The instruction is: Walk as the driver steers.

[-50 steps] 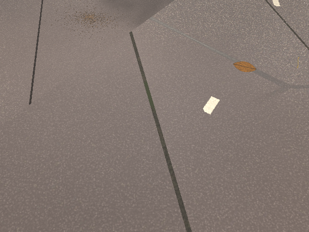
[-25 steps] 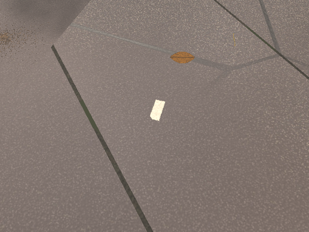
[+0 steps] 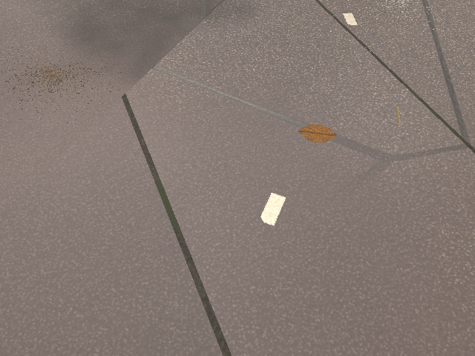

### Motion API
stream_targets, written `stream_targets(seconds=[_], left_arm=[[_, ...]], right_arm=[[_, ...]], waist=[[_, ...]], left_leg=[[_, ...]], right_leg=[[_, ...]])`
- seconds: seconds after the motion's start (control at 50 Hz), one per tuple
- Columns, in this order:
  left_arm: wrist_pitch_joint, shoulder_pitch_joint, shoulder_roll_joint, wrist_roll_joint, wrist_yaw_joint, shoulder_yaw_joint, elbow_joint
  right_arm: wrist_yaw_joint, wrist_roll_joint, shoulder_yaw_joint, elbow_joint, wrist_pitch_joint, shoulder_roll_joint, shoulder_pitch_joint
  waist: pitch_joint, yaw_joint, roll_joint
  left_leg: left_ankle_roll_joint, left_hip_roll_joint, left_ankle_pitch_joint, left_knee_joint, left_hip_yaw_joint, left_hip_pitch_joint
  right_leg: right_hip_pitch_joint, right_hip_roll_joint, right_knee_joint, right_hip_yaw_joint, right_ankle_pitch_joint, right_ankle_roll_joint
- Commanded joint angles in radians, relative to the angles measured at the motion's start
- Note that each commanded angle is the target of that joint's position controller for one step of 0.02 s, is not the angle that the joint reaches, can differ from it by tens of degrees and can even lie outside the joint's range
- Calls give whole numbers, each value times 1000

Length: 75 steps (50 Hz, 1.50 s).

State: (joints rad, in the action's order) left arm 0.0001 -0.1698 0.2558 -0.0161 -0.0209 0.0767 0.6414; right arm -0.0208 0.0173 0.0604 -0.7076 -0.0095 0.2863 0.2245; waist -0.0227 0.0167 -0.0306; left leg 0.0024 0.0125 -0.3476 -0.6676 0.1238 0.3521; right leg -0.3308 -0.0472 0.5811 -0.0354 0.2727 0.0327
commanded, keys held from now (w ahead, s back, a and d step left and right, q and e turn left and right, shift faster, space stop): w+q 0.46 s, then w+e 0.54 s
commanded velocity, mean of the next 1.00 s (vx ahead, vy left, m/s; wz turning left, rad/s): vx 0.40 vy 0.00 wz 0.17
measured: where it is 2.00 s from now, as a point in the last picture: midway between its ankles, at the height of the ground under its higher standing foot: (189, 224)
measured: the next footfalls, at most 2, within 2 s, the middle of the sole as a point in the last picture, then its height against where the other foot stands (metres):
left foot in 0.34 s outside the picture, level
right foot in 0.86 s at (204, 349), level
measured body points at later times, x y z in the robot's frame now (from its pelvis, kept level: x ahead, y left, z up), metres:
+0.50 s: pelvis +0.10 +0.11 +0.01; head +0.12 +0.14 +0.46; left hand +0.17 +0.41 -0.10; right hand +0.27 -0.12 -0.08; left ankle +0.06 +0.17 -0.73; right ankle +0.14 -0.06 -0.64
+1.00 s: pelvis +0.39 +0.16 +0.00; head +0.42 +0.18 +0.45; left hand +0.50 +0.45 -0.10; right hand +0.52 -0.09 -0.10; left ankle +0.24 +0.27 -0.62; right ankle +0.46 +0.11 -0.73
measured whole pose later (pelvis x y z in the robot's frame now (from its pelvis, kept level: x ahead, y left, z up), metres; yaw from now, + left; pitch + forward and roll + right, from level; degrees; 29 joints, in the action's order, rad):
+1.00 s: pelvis +0.39 +0.16 +0.00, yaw +8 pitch +2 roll -2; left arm -0.07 -0.19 0.29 0.02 0.04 0.06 0.71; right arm 0.00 0.00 0.02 -0.72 0.11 0.27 0.31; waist -0.03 0.00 -0.01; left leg 0.00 0.00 -0.38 -1.25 0.05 0.38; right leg -0.37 -0.13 0.47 -0.01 0.14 0.11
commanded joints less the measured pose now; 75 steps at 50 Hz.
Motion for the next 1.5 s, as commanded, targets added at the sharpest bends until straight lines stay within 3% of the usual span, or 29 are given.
stream_targets(seconds=[0.02, 0.06, 0.2, 0.28, 0.34, 0.36, 0.38, 0.4, 0.42, 0.46, 0.48, 0.58, 0.76, 0.82, 0.86, 0.88, 0.9, 0.92, 0.94, 0.98, 1.06, 1.14, 1.22, 1.3, 1.32, 1.34, 1.36, 1.4, 1.5], left_arm=[[-17, -136, 157, 4, 4, 48, -45], [-50, -112, 149, 5, -9, 38, -48], [-74, -59, 184, 18, -3, 49, -13], [-69, -61, 223, 40, 20, 62, 17], [-61, -65, 142, 27, 27, 35, 31], [-68, -22, 64, -5, 28, 8, -10], [-97, 27, 77, 13, 23, 7, -81], [-120, 71, 150, 50, 28, 20, -82], [-132, 62, 166, 50, 33, 23, -72], [-133, 29, 158, 3, 28, 24, -33], [-124, 10, 156, 2, 33, 25, -14], [-95, 84, 85, 15, 42, -6, 18], [-108, 293, 60, 46, 104, -33, -41], [-107, 224, 96, 36, 111, -16, -35], [-99, -23, 167, 37, 95, 20, 14], [-88, -202, 234, 29, 76, 39, 40], [-94, -236, 293, 38, 79, 51, 52], [-83, -266, 203, 48, 65, 37, 61], [-79, -195, 188, 40, 53, 30, 44], [-77, -68, 154, 32, 48, 17, 7], [-80, -25, 147, 28, 34, 14, -3], [-69, -74, 188, 42, 16, 27, 23], [-50, -160, 190, 54, 11, 28, 48], [-44, -144, 147, 40, 13, 17, 36], [-50, -144, 79, 27, 20, -6, 17], [-63, -281, 16, 46, 22, -28, -8], [-64, -284, 111, 65, 19, -15, 2], [-50, -114, 176, 46, 15, 8, -19], [-25, -77, 98, 44, 29, 6, -38]], right_arm=[[4, 12, 21, 139, 9, 78, -83], [16, 9, 41, 151, 8, 115, -104], [52, 3, 9, 148, 23, 34, -123], [62, 8, 17, 147, 24, 68, -93], [49, 11, 61, 65, 20, 134, 133], [35, 6, 93, 58, 26, 257, 260], [47, -1, 89, 106, 55, 320, 242], [55, -2, 68, 106, 76, 236, 229], [56, -6, 50, 107, 86, 183, 195], [50, -10, 32, 128, 82, 133, 93], [43, -18, 23, 130, 81, 116, 66], [15, -12, 20, 56, 93, 122, 144], [2, -16, 25, -38, 89, 143, 220], [-16, -19, 31, -34, 70, 173, 202], [-26, -23, 34, -18, 54, 197, 158], [-28, -40, 22, 13, 66, 178, 147], [0, -51, -25, 28, 89, 21, 298], [19, -18, -11, 38, 127, 124, 178], [29, 20, -2, 89, 148, 151, 56], [20, -18, -3, 104, 163, 137, 5], [12, -40, -7, 110, 121, 102, 60], [11, -44, -33, 153, 120, 42, -107], [23, -11, -17, 175, 131, 79, -192], [22, -11, 27, 148, 145, 140, -45], [14, -29, 44, 140, 149, 192, 91], [14, -49, 64, 113, 135, 278, 182], [22, -29, 58, 108, 128, 215, 196], [17, -29, 31, 121, 118, 125, 106], [19, -26, 21, 72, 127, 82, 44]], waist=[[106, -79, 286], [31, -51, 129], [35, -58, 133], [40, -41, 149], [82, 54, 37], [79, 93, -252], [103, 79, -304], [72, 95, -160], [43, 61, -127], [20, -2, -51], [30, -24, -61], [35, 12, -32], [-74, 79, -32], [26, 28, -88], [165, -111, -92], [289, -180, 7], [425, -68, 273], [438, -156, 148], [255, -147, 118], [87, -56, -29], [31, 23, 51], [17, -40, 78], [54, -84, 113], [103, 15, 142], [219, 76, 52], [352, 30, -270], [329, 48, -261], [120, 69, -61], [8, 6, -91]], left_leg=[[-20, 24, -228, -294, -79, 380], [-20, -65, -169, -524, -4, 476], [10, -100, 50, -229, -133, 231], [-24, -72, 33, -35, -199, 68], [-90, 12, 24, 91, -229, -272], [-188, -222, 9, 238, 179, -417], [-369, -369, -268, 454, 695, -491], [-373, -388, -299, 491, 669, -487], [-339, -360, -217, 459, 564, -443], [-276, -266, 14, 432, 361, -301], [-256, -237, 112, 445, 286, -268], [-185, -185, 516, 463, 46, -303], [-134, -234, 585, 483, -102, -435], [-107, -235, 1138, 299, -147, -523], [-76, -204, 1309, -40, -189, -443], [-50, -170, 972, -349, -197, -171], [38, 51, -169, -741, -101, 315], [7, 38, -173, -805, 29, 414], [-9, -18, -83, -760, 29, 478], [-6, -76, 9, -597, -5, 392], [52, -117, 42, -417, -50, 267], [79, -63, 333, -76, -99, 143], [74, -15, 403, 110, -58, 83], [-12, -33, 277, 203, -49, -133], [-80, -189, 211, 201, 92, -355], [-246, -424, 30, 282, 536, -671], [-268, -464, -236, 348, 731, -667], [-190, -365, -101, 367, 420, -445], [-175, -259, 236, 471, 73, -226]], right_leg=[[313, 419, -330, 537, 235, 245], [250, 458, -373, 563, 328, 266], [133, 294, -397, 85, 61, 139], [109, 335, -345, 40, 124, 130], [-59, 259, -12, -95, 136, 52], [-323, 157, 466, -170, 255, -36], [-641, 21, 691, 20, 335, -53], [-711, 83, 760, 108, 246, -23], [-702, 115, 721, 113, 140, -1], [-563, 160, 575, 118, -8, -10], [-504, 163, 534, 106, -61, -19], [-452, 136, 286, 52, -307, -50], [-406, 67, -45, 7, -369, 32], [-268, -18, -33, -67, -216, 86], [68, -59, -88, -68, -242, 147], [425, 110, -62, 170, -281, 217], [834, 382, -83, 741, -90, 438], [821, 355, -227, 824, 62, 393], [675, 329, -271, 678, 48, 340], [349, 251, -324, 524, -148, 301], [66, 178, -381, 371, -346, 302], [-68, 80, -348, 256, -299, 225], [48, 116, -260, 363, -151, 183], [99, 113, -55, 431, -137, 112], [7, 55, 203, 356, -50, 73], [-316, -77, 543, 207, 307, 5], [-475, 1, 716, 211, 295, -10], [-487, 70, 761, 177, 112, -25], [-383, 136, 607, 138, -4, -38]])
